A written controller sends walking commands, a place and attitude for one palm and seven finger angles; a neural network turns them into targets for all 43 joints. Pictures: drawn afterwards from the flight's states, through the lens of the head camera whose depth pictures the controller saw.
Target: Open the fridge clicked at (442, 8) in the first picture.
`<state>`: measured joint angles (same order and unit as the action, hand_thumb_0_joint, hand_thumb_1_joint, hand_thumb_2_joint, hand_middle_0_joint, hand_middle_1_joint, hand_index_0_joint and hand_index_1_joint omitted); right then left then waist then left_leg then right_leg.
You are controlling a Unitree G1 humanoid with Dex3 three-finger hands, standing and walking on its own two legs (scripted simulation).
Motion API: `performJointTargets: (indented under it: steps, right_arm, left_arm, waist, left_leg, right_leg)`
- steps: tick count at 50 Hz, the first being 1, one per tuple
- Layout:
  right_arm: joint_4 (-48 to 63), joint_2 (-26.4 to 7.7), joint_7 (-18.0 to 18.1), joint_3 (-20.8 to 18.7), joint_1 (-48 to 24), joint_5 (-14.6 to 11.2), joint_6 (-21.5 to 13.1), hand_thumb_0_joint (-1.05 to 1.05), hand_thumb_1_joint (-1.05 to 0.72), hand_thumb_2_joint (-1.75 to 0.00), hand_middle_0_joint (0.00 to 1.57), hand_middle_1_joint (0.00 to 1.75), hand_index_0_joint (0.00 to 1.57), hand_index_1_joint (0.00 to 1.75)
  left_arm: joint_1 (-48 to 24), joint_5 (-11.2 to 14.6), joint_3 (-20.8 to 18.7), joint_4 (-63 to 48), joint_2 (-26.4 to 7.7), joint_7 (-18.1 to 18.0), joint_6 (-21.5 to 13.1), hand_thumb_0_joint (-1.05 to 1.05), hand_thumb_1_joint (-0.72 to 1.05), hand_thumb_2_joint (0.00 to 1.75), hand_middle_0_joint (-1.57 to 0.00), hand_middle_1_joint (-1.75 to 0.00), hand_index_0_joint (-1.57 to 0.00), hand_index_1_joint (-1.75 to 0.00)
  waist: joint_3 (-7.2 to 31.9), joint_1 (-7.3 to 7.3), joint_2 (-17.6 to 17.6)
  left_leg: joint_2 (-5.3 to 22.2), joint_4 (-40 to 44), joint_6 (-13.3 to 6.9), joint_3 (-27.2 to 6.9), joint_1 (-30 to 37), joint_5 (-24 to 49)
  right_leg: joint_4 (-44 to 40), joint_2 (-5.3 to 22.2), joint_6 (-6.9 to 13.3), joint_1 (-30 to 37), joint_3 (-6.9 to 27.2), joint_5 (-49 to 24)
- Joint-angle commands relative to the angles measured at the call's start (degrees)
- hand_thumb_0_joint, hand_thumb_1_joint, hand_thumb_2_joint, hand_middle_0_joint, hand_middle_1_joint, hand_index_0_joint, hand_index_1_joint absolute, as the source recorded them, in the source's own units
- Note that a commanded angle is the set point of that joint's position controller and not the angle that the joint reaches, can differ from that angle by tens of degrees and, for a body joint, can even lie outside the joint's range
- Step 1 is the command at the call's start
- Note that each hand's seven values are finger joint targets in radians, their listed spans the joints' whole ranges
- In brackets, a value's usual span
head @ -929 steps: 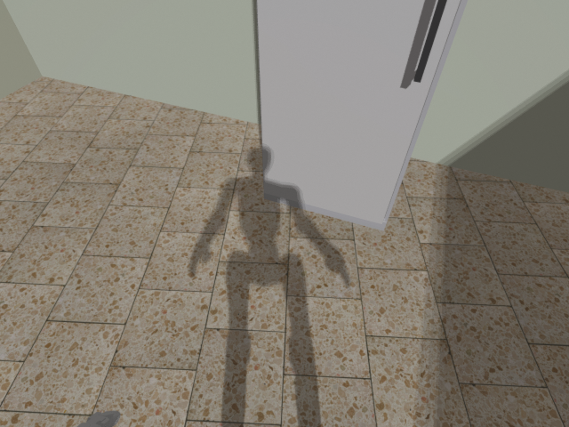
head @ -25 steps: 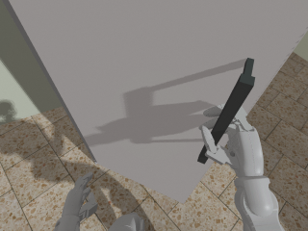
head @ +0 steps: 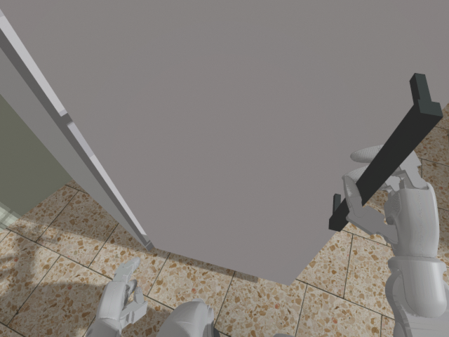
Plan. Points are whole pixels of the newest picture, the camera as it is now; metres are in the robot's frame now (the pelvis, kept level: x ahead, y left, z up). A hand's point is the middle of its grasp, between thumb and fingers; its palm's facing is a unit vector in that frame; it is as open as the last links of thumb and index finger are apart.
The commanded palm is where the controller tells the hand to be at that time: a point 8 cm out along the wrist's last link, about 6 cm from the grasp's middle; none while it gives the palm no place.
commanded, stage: walk backward, drawing the door open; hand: right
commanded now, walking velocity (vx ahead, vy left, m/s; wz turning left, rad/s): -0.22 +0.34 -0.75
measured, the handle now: (367, 171) +0.33 -0.16 +0.16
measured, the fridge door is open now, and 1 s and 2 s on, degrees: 66 71 71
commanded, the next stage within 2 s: stop walking and hold the door back in 0.12 s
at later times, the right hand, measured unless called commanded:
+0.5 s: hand (333, 253) +0.21 -0.10 +0.16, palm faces +0.57 +0.75 -0.33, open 6.0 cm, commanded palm +0.18 -0.15 +0.16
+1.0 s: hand (343, 225) +0.24 -0.11 +0.17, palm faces +0.48 +0.85 -0.23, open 5.8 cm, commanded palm +0.19 -0.15 +0.16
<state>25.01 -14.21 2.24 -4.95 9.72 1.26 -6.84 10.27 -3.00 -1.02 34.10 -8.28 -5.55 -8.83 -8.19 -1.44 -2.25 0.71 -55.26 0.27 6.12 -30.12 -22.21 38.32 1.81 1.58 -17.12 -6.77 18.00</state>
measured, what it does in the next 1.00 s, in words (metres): steps to the left, turning right: left foot, then right foot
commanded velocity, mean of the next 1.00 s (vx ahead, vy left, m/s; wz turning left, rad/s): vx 0.09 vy -0.06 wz -0.15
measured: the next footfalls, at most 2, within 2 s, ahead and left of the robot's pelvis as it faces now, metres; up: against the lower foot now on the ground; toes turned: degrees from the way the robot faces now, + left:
left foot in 0.22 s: +0.06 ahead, +0.28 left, +0.00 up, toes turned -6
right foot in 0.84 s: -0.15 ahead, +0.13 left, +0.00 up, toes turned -20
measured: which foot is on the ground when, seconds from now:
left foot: up 0.00-0.20, down 0.22-0.84, up 0.86-1.00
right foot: down 0.00-0.22, up 0.24-0.82, down 0.84-1.00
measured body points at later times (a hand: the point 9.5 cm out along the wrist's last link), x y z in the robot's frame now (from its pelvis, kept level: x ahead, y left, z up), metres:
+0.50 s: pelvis -0.05 +0.22 +0.03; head -0.01 +0.24 +0.47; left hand +0.21 +0.41 -0.08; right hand +0.18 -0.14 +0.18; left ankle +0.02 +0.29 -0.72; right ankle -0.12 +0.11 -0.63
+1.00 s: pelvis -0.12 +0.21 +0.03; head -0.09 +0.20 +0.48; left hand -0.01 +0.45 -0.10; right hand +0.21 -0.16 +0.18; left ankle -0.05 +0.33 -0.64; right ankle -0.19 +0.14 -0.72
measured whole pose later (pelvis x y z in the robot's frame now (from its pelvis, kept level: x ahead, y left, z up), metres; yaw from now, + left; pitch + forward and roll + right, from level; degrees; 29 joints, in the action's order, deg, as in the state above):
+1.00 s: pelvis -0.12 +0.21 +0.03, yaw -16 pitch +1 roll +3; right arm -41.9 -22.6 2.5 -12.1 -36.7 0.4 -10.8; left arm 21.4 2.0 0.5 44.1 -12.6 -5.4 -2.4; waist -2.9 -1.8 1.6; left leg 0.9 -57.0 0.6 4.0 -31.6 -18.2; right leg 24.5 2.2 2.1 -8.1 -3.7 17.6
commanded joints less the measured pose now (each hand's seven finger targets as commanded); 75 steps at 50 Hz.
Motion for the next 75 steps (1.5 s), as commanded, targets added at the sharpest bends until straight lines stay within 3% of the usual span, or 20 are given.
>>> performJointTargets:
  steps: [1,4,8,11,13,18,36,40,41,42,44,47,55,58,60,62,72,73,74,75]
  right_arm:
    - [21.1,-7.8,0.0,-6.9,-13.3,1.7,-7.1,0.00,-0.90,-0.90,0.45,1.40,0.45,1.40]
    - [15.6,-4.4,0.4,-6.1,-9.8,0.1,-4.8,0.00,-0.90,-0.90,0.45,1.40,0.45,1.40]
    - [13.4,-7.7,1.9,-11.1,-8.2,-1.1,-4.9,0.00,-0.90,-0.90,0.45,1.40,0.45,1.40]
    - [15.7,-16.3,3.2,-17.6,-7.8,-1.2,-4.0,0.00,-0.90,-0.90,0.45,1.40,0.45,1.40]
    - [2.7,-18.6,5.0,-20.3,-10.2,-1.2,-2.5,0.00,-0.90,-0.90,0.45,1.40,0.45,1.40]
    - [-17.4,-21.2,7.3,-20.7,-28.5,-2.6,-4.8,0.00,-0.90,-0.90,0.45,1.40,0.45,1.40]
    - [-47.1,-32.1,4.8,-21.3,-63.2,-1.8,-10.0,0.00,-0.90,-0.90,0.45,1.40,0.45,1.40]
    - [-49.6,-29.2,3.8,-17.1,-69.8,-1.3,-10.8,0.00,-0.90,-0.90,0.45,1.40,0.45,1.40]
    - [-47.8,-28.1,3.1,-15.7,-70.7,-2.1,-11.4,0.00,-0.90,-0.90,0.45,1.40,0.45,1.40]
    - [-47.1,-26.3,2.9,-14.9,-73.4,-2.0,-11.8,0.00,-0.90,-0.90,0.45,1.40,0.45,1.40]
    - [-46.3,-25.1,2.6,-12.9,-76.8,-1.7,-10.2,0.00,-0.90,-0.90,0.45,1.40,0.45,1.40]
    - [-55.0,-22.8,1.6,-10.4,-77.1,-0.7,-8.0,0.00,-0.90,-0.90,0.45,1.40,0.45,1.40]
    - [-43.6,-24.4,0.0,-11.0,-65.3,-1.5,-6.5,0.00,-0.90,-0.90,0.45,1.40,0.45,1.40]
    - [-38.4,-30.2,1.5,-18.2,-53.8,-1.6,-7.0,0.00,-0.90,-0.90,0.45,1.40,0.45,1.40]
    - [-40.3,-34.2,2.8,-24.9,-48.0,-1.9,-6.9,0.00,-0.90,-0.90,0.45,1.40,0.45,1.40]
    - [-35.8,-33.8,3.5,-25.0,-48.5,-3.4,-5.5,0.00,-0.90,-0.90,0.45,1.40,0.45,1.40]
    - [-30.6,-30.0,5.1,-23.9,-50.0,-2.5,-7.9,0.00,-0.90,-0.90,0.45,1.40,0.45,1.40]
    - [-38.8,-51.2,2.7,-35.0,-87.4,4.7,-7.9,0.00,-0.90,-0.90,0.45,1.40,0.45,1.40]
    - [-59.5,-23.8,-0.5,-14.7,-71.3,4.9,-2.3,0.00,-0.78,-0.84,0.45,1.40,0.45,1.40]
    - [-46.4,-18.4,-2.4,-14.9,-64.0,0.2,-2.9,0.00,-0.66,-0.78,0.45,1.40,0.45,1.40]
  left_arm:
    - [-5.4,-0.1,-3.2,-6.3,-9.7,0.4,-2.6,0.00,0.90,0.90,-0.20,-0.30,-0.20,-0.30]
    - [-3.4,1.3,-3.3,-5.0,-9.5,0.9,-3.0,0.00,0.90,0.90,-0.20,-0.30,-0.20,-0.30]
    - [-4.7,2.8,-3.0,-6.1,-9.2,1.0,-3.3,0.00,0.90,0.90,-0.20,-0.30,-0.20,-0.30]
    - [-3.9,3.4,-1.9,-5.7,-4.7,1.3,-2.0,0.00,0.90,0.90,-0.20,-0.30,-0.20,-0.30]
    - [-3.9,2.7,-3.2,-3.8,-7.3,0.0,-2.2,0.00,0.90,0.90,-0.20,-0.30,-0.20,-0.30]
    - [-6.3,3.4,-0.9,-2.3,-9.5,-1.9,0.6,0.00,0.90,0.90,-0.20,-0.30,-0.20,-0.30]
    - [-1.1,3.8,-1.6,-1.5,-14.0,1.3,4.1,0.00,0.90,0.90,-0.20,-0.30,-0.20,-0.30]
    - [3.6,3.8,-1.5,-0.6,-14.4,1.2,3.7,0.00,0.90,0.90,-0.20,-0.30,-0.20,-0.30]
    - [4.6,4.0,-1.7,-1.2,-15.5,0.9,3.4,0.00,0.90,0.90,-0.20,-0.30,-0.20,-0.30]
    - [3.5,3.6,-1.9,-2.1,-17.3,0.8,2.9,0.00,0.90,0.90,-0.20,-0.30,-0.20,-0.30]
    - [0.3,4.7,-1.7,-2.1,-14.4,0.6,2.2,0.00,0.90,0.90,-0.20,-0.30,-0.20,-0.30]
    - [4.2,5.5,-1.8,1.9,-15.0,-0.5,3.2,0.00,0.90,0.90,-0.20,-0.30,-0.20,-0.30]
    - [5.8,4.9,-0.6,0.1,-14.1,-0.4,3.1,0.00,0.90,0.90,-0.20,-0.30,-0.20,-0.30]
    - [3.6,5.3,-1.2,-1.7,-14.6,0.5,3.9,0.00,0.90,0.90,-0.20,-0.30,-0.20,-0.30]
    - [3.1,5.3,-2.0,-2.7,-12.8,0.3,3.9,0.00,0.90,0.90,-0.20,-0.30,-0.20,-0.30]
    - [2.5,6.0,-1.6,-2.5,-13.2,0.9,3.7,0.00,0.90,0.90,-0.20,-0.30,-0.20,-0.30]
    - [-1.7,3.7,0.0,-2.0,-12.6,-1.5,2.5,0.00,0.90,0.90,-0.20,-0.30,-0.20,-0.30]
    - [-2.4,3.8,-3.4,-2.8,-13.0,0.6,-0.4,0.00,0.90,0.90,-0.20,-0.30,-0.20,-0.30]
    - [-0.4,2.1,-2.3,-2.6,-13.2,0.8,-2.8,0.00,0.90,0.90,-0.20,-0.30,-0.20,-0.30]
    - [3.8,4.2,-3.8,-2.3,-14.4,1.2,-2.9,0.00,0.90,0.90,-0.20,-0.30,-0.20,-0.30]
  waist:
    - [12.3,0.62,17.6]
    - [15.1,1.66,17.7]
    - [15.6,1.77,19.7]
    - [18.0,1.45,-7.5]
    - [20.0,2.49,-14.3]
    - [19.3,1.90,-6.1]
    - [27.4,3.34,-6.5]
    - [27.5,-0.70,-1.9]
    - [25.3,-1.80,7.2]
    - [20.6,-1.40,23.5]
    - [15.1,0.61,16.0]
    - [14.8,1.26,8.4]
    - [20.3,-0.41,16.1]
    - [27.4,0.98,8.7]
    - [29.3,1.90,-4.9]
    - [30.2,1.50,-7.7]
    - [24.3,1.09,-1.8]
    - [24.3,5.31,-4.9]
    - [33.7,-1.71,3.7]
    - [39.0,0.58,8.9]
  left_leg:
    - [4.0,-10.2,2.3,-12.1,-9.1,2.9]
    - [1.3,3.9,2.6,-7.2,6.8,4.9]
    - [-3.2,24.7,3.7,0.0,24.5,3.0]
    - [12.6,39.8,-3.5,-12.0,22.4,11.0]
    - [24.1,38.1,-10.0,-29.0,19.3,12.9]
    - [19.5,31.8,-5.8,-13.8,26.6,36.8]
    - [19.1,47.4,-5.9,-16.1,32.3,-9.0]
    - [12.4,42.1,-2.8,-8.5,17.3,-11.8]
    - [7.0,31.7,-0.8,-4.8,10.8,-9.6]
    - [-1.1,14.7,2.0,3.3,0.5,-5.3]
    - [0.0,-9.9,-0.4,-7.3,-8.7,-1.1]
    - [2.2,-5.1,0.8,-4.4,-11.6,4.3]
    - [-2.7,20.9,0.2,3.2,6.7,9.0]
    - [2.6,27.7,-3.1,-2.2,36.6,32.1]
    - [21.1,25.2,-13.6,-18.8,46.5,69.9]
    - [23.5,26.7,-14.0,-21.5,42.4,56.3]
    - [12.1,29.3,-5.5,-8.4,20.9,26.4]
    - [7.8,26.6,-4.3,-12.6,26.5,31.6]
    - [0.9,18.4,-3.5,-2.1,18.4,35.0]
    - [0.6,19.7,-1.8,-0.3,13.1,27.6]
  right_leg:
    - [-21.2,24.9,8.2,11.5,29.3,-16.5]
    - [-20.3,16.6,3.0,5.1,15.1,-11.8]
    - [-18.8,12.1,1.8,-5.1,14.0,6.4]
    - [15.9,-3.0,-4.4,-10.3,2.7,15.6]
    - [42.4,-2.0,-4.0,-18.4,10.2,18.7]
    - [32.3,-1.9,-4.2,-14.9,8.6,7.2]
    - [2.8,-4.0,-0.6,-4.9,1.3,13.5]
    - [-15.8,-4.1,2.0,14.5,-0.8,9.5]
    - [-24.4,0.8,4.3,18.8,6.3,12.4]
    - [-31.7,14.6,9.2,17.6,27.2,22.8]
    - [-32.2,22.6,13.3,11.2,34.8,12.4]
    - [-22.8,15.7,9.3,18.0,19.1,-7.7]
    - [-10.6,11.5,3.5,20.3,7.3,-43.3]
    - [4.6,8.5,-0.5,2.6,3.7,-37.1]
    - [28.2,-1.9,-3.1,-16.6,4.1,14.0]
    - [35.8,0.2,-3.1,-17.2,11.7,15.0]
    - [-7.2,-0.5,-3.1,5.6,2.9,-7.9]
    - [-10.0,-1.2,-2.2,-0.2,-0.7,-14.6]
    - [-11.2,-2.6,-0.8,4.7,2.6,-27.0]
    - [-6.3,-0.9,-2.8,11.2,5.8,-34.3]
